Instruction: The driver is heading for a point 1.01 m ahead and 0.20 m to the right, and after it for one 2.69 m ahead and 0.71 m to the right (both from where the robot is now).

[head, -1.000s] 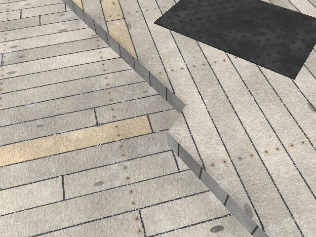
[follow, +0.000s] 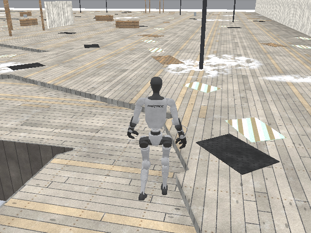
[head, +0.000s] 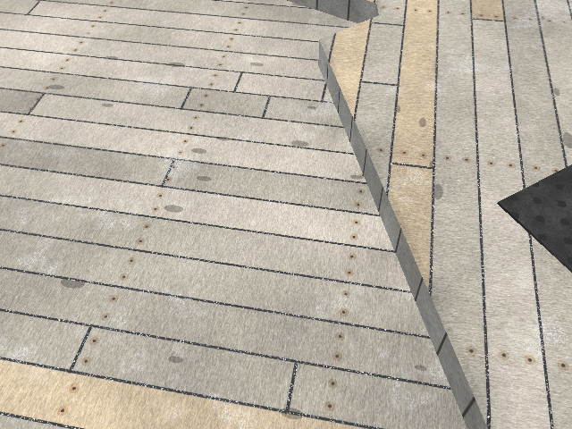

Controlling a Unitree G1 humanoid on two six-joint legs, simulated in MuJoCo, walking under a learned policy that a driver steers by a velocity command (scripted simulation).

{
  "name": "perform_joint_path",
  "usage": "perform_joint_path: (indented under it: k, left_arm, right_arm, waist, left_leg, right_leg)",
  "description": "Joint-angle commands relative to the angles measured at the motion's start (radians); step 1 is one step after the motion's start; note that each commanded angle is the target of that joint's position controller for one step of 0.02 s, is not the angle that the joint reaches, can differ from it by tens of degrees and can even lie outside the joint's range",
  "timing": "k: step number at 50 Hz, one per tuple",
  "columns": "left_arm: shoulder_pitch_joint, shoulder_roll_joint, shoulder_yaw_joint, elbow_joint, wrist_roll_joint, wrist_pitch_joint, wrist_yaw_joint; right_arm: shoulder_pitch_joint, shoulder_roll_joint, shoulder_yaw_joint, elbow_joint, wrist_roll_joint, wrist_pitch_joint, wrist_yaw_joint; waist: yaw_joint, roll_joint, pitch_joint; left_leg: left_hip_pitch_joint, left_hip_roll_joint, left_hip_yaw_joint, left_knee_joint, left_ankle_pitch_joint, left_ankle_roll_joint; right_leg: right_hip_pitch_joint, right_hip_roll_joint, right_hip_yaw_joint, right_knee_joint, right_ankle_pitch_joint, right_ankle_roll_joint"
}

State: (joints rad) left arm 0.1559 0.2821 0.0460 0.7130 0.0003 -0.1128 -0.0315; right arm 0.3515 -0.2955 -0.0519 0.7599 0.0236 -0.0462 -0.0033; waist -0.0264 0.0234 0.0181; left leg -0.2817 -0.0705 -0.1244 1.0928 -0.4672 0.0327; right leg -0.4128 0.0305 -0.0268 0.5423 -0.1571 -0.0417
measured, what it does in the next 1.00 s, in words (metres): walks ahead, turning right: left foot, then right foot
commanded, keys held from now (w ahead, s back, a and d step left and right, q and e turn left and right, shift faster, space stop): w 0.24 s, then w+e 0.76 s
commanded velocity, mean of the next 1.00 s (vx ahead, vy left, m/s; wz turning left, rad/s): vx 0.50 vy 0.00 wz -0.29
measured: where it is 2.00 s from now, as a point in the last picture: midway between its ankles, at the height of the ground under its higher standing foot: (359, 238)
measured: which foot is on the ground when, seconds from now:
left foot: up 0.00-0.42, down 0.44-0.94, up 0.96-1.00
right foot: down 0.00-0.46, up 0.48-0.92, down 0.94-1.00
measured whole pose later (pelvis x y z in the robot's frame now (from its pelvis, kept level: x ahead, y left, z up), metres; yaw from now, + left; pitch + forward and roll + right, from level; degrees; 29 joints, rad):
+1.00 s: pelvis +0.51 -0.04 -0.01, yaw -22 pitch +1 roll +2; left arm 0.11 0.28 0.06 0.68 0.05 -0.02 -0.04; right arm 0.29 -0.29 -0.07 0.83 -0.03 -0.04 0.01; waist -0.04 0.00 0.06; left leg -0.13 0.10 0.17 0.92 -0.51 -0.04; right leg -0.51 0.02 -0.05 0.65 -0.16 -0.08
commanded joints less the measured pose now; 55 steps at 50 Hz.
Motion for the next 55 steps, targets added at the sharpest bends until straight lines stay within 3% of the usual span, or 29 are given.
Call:
perform_joint_path:
  k: [1, 2, 5, 8, 12, 16, 19, 21, 22, 23, 24, 25, 27, 28, 30, 33, 37, 39, 43, 45, 46, 47, 48, 49, 50, 51, 52, 53, 55]
  left_arm:
    - [0.137, 0.117, 0.035, -0.013, 0.005, 0.011, 0.007]
    - [0.121, 0.107, 0.030, -0.013, 0.012, 0.008, 0.011]
    - [0.135, 0.111, 0.031, 0.007, -0.003, 0.001, 0.015]
    - [0.161, 0.150, 0.043, 0.029, -0.007, 0.009, 0.024]
    - [0.208, 0.162, 0.044, 0.060, -0.017, 0.022, 0.030]
    - [0.281, 0.166, 0.047, 0.097, -0.026, 0.043, 0.035]
    - [0.273, 0.192, 0.061, 0.100, -0.031, 0.055, 0.045]
    - [0.245, 0.180, 0.056, 0.096, -0.029, 0.057, 0.046]
    - [0.229, 0.131, 0.037, 0.075, -0.014, 0.052, 0.044]
    - [0.341, 0.022, 0.003, 0.051, -0.012, 0.037, 0.044]
    - [0.353, 0.067, 0.010, 0.062, -0.030, 0.024, 0.043]
    - [0.269, 0.147, 0.037, 0.049, -0.049, 0.027, 0.043]
    - [0.181, 0.135, 0.041, 0.030, -0.032, 0.040, 0.047]
    - [0.193, 0.119, 0.045, 0.034, -0.028, 0.054, 0.047]
    - [0.207, 0.076, 0.040, 0.036, -0.030, 0.078, 0.044]
    - [0.160, 0.065, 0.039, 0.008, -0.022, 0.090, 0.043]
    - [0.047, 0.043, 0.027, -0.026, -0.021, 0.074, 0.015]
    - [-0.030, 0.033, 0.020, -0.054, -0.018, 0.072, 0.001]
    - [-0.105, 0.056, 0.024, -0.105, -0.019, 0.078, -0.018]
    - [-0.072, 0.087, 0.039, -0.116, -0.018, 0.085, -0.021]
    - [0.011, 0.082, 0.038, -0.078, 0.082, 0.098, -0.020]
    - [0.165, 0.094, 0.054, -0.029, 0.092, 0.094, -0.006]
    - [0.320, 0.176, 0.082, 0.003, 0.092, 0.090, 0.007]
    - [0.268, 0.335, 0.115, -0.017, 0.059, 0.092, 0.011]
    - [0.281, 0.303, 0.114, -0.037, 0.025, 0.097, 0.008]
    - [0.244, 0.268, 0.103, -0.013, 0.022, 0.100, 0.014]
    - [0.208, 0.202, 0.084, -0.004, 0.018, 0.100, 0.017]
    - [0.173, 0.166, 0.071, 0.001, 0.013, 0.097, 0.020]
    - [0.142, 0.135, 0.056, 0.002, 0.005, 0.085, 0.019]
  right_arm:
    - [-0.095, -0.123, -0.028, -0.119, -0.015, -0.032, 0.000]
    - [-0.083, -0.111, -0.030, -0.120, -0.016, -0.031, 0.002]
    - [-0.059, -0.065, -0.021, -0.108, -0.015, -0.018, 0.000]
    - [-0.147, -0.036, -0.009, -0.134, -0.021, -0.019, 0.001]
    - [-0.268, -0.015, -0.001, -0.155, -0.013, -0.032, 0.017]
    - [-0.377, -0.021, -0.005, -0.195, -0.006, -0.049, 0.037]
    - [-0.360, -0.056, -0.020, -0.202, -0.007, -0.062, 0.046]
    - [-0.191, -0.109, -0.051, -0.158, -0.014, -0.066, 0.031]
    - [-0.025, -0.161, -0.070, -0.131, -0.030, -0.065, 0.019]
    - [0.079, -0.253, -0.093, -0.117, -0.049, -0.055, 0.012]
    - [0.098, -0.188, -0.075, -0.110, -0.040, -0.049, 0.014]
    - [0.041, -0.130, -0.056, -0.101, -0.028, -0.047, 0.013]
    - [-0.086, -0.066, -0.035, -0.095, -0.025, -0.047, 0.017]
    - [-0.129, -0.047, -0.030, -0.089, -0.032, -0.054, 0.019]
    - [-0.172, -0.048, -0.036, -0.074, -0.036, -0.067, 0.018]
    - [-0.166, -0.077, -0.050, -0.043, -0.040, -0.078, 0.012]
    - [-0.149, -0.115, -0.061, -0.017, -0.035, -0.067, -0.001]
    - [-0.117, -0.137, -0.068, -0.002, -0.027, -0.059, -0.006]
    - [-0.080, -0.169, -0.082, 0.023, -0.006, -0.031, -0.007]
    - [-0.092, -0.199, -0.090, 0.020, 0.004, -0.016, -0.009]
    - [-0.037, -0.153, -0.063, 0.049, -0.068, -0.014, -0.001]
    - [-0.011, -0.143, -0.056, 0.052, -0.057, -0.010, 0.003]
    - [0.006, -0.112, -0.039, 0.031, -0.060, -0.011, 0.004]
    - [0.036, -0.003, -0.015, -0.049, -0.060, -0.013, 0.022]
    - [-0.079, -0.093, -0.029, -0.058, -0.072, -0.014, 0.020]
    - [-0.131, -0.090, -0.026, -0.074, -0.056, -0.019, 0.025]
    - [-0.126, -0.079, -0.016, -0.064, -0.057, -0.027, 0.023]
    - [-0.131, -0.075, -0.014, -0.063, -0.069, -0.023, 0.022]
    - [-0.074, -0.081, -0.012, -0.047, -0.081, 0.004, 0.019]
  waist:
    - [0.078, -0.061, -0.028]
    - [0.050, -0.102, -0.022]
    - [0.032, -0.124, -0.026]
    - [0.052, -0.094, -0.002]
    - [0.097, -0.092, 0.020]
    - [0.123, -0.090, 0.050]
    - [0.082, -0.111, 0.038]
    - [-0.019, -0.109, -0.061]
    - [-0.098, -0.071, -0.198]
    - [-0.083, 0.172, -0.362]
    - [-0.089, 0.240, -0.411]
    - [-0.084, 0.155, -0.248]
    - [-0.028, 0.074, -0.078]
    - [0.008, 0.103, -0.041]
    - [0.041, 0.101, -0.009]
    - [0.047, 0.051, 0.016]
    - [0.010, 0.025, 0.040]
    - [-0.023, 0.010, 0.059]
    - [-0.034, 0.017, 0.075]
    - [0.004, 0.041, 0.027]
    - [0.030, 0.052, -0.018]
    - [0.092, 0.027, -0.104]
    - [0.158, -0.060, -0.214]
    - [0.072, -0.342, -0.286]
    - [0.146, -0.137, -0.322]
    - [0.122, -0.085, -0.211]
    - [0.089, -0.039, -0.112]
    - [0.055, -0.033, -0.064]
    - [0.011, -0.060, -0.069]
  left_leg:
    - [-0.453, 0.124, 0.005, 0.127, 0.119, -0.008]
    - [-0.400, 0.152, 0.007, 0.081, 0.160, -0.013]
    - [-0.360, 0.169, 0.042, -0.030, 0.182, -0.038]
    - [-0.399, 0.181, 0.063, -0.207, 0.297, -0.060]
    - [-0.346, 0.156, 0.095, -0.434, 0.510, -0.057]
    - [-0.316, 0.121, 0.091, -0.548, 0.526, -0.044]
    - [-0.238, 0.103, 0.079, -0.606, 0.439, -0.014]
    - [0.043, 0.074, 0.112, -0.654, 0.419, 0.029]
    - [0.326, 0.179, 0.028, -0.601, 0.435, 0.080]
    - [0.710, 0.447, -0.354, -0.617, 0.322, 0.213]
    - [0.684, 0.499, -0.579, -0.743, 0.174, 0.244]
    - [0.557, 0.462, -0.444, -0.771, 0.117, 0.201]
    - [0.297, 0.382, -0.225, -0.842, 0.203, 0.162]
    - [0.206, 0.352, -0.144, -0.882, 0.255, 0.150]
    - [0.111, 0.335, -0.043, -0.942, 0.333, 0.154]
    - [0.116, 0.339, 0.066, -0.971, 0.448, 0.168]
    - [0.149, 0.308, 0.210, -0.979, 0.502, 0.144]
    - [0.185, 0.324, 0.244, -0.979, 0.501, 0.139]
    - [0.328, 0.364, 0.282, -0.910, 0.600, 0.112]
    - [0.372, 0.367, 0.311, -0.784, 0.890, 0.089]
    - [0.386, 0.341, 0.365, -0.623, 0.999, 0.060]
    - [0.310, 0.307, 0.388, -0.381, 1.021, 0.042]
    - [0.099, 0.281, 0.392, -0.077, 0.730, 0.003]
    - [-0.315, 0.079, 0.327, 0.252, -0.122, -0.066]
    - [-0.405, 0.079, 0.113, 0.330, -0.079, -0.063]
    - [-0.451, 0.129, 0.096, 0.315, 0.021, -0.047]
    - [-0.420, 0.169, 0.098, 0.206, 0.099, -0.039]
    - [-0.360, 0.188, 0.092, 0.131, 0.122, -0.043]
    - [-0.238, 0.188, 0.091, 0.068, 0.123, -0.063]
  right_leg:
    - [0.391, -0.307, 0.461, -0.296, -0.133, -0.181]
    - [0.335, -0.283, 0.409, -0.315, -0.046, -0.176]
    - [0.296, -0.248, 0.297, -0.357, 0.103, -0.186]
    - [0.303, -0.245, 0.227, -0.387, 0.203, -0.189]
    - [0.308, -0.210, 0.136, -0.394, 0.202, -0.154]
    - [0.355, -0.242, 0.181, -0.347, 0.202, -0.150]
    - [0.397, -0.276, 0.231, -0.277, 0.245, -0.127]
    - [0.346, -0.217, 0.196, -0.096, 0.418, -0.088]
    - [0.196, -0.160, 0.158, 0.143, 0.307, -0.052]
    - [-0.185, -0.018, 0.064, 0.529, -0.124, 0.023]
    - [-0.298, -0.016, 0.160, 0.693, -0.433, 0.028]
    - [-0.363, -0.068, 0.168, 0.761, -0.367, 0.027]
    - [-0.326, -0.134, 0.131, 0.704, -0.225, 0.031]
    - [-0.273, -0.162, 0.138, 0.665, -0.178, 0.033]
    - [-0.218, -0.175, 0.132, 0.639, -0.128, 0.043]
    - [-0.272, -0.183, 0.148, 0.551, -0.021, 0.058]
    - [-0.244, -0.168, 0.092, 0.296, 0.177, 0.053]
    - [-0.232, -0.159, 0.051, 0.207, 0.198, 0.043]
    - [-0.251, -0.137, 0.008, 0.118, 0.079, -0.002]
    - [-0.162, -0.081, -0.044, 0.103, -0.025, -0.041]
    - [-0.056, -0.006, -0.110, 0.051, -0.084, -0.067]
    - [0.164, 0.064, -0.129, -0.001, -0.062, -0.096]
    - [0.423, -0.056, 0.071, -0.032, -0.135, -0.143]
    - [0.657, -0.341, 0.623, -0.145, -0.091, -0.294]
    - [0.665, -0.360, 0.759, -0.237, -0.028, -0.308]
    - [0.593, -0.340, 0.595, -0.218, 0.003, -0.290]
    - [0.465, -0.297, 0.494, -0.228, 0.084, -0.257]
    - [0.369, -0.251, 0.426, -0.243, 0.182, -0.229]
    - [0.265, -0.221, 0.359, -0.261, 0.357, -0.227]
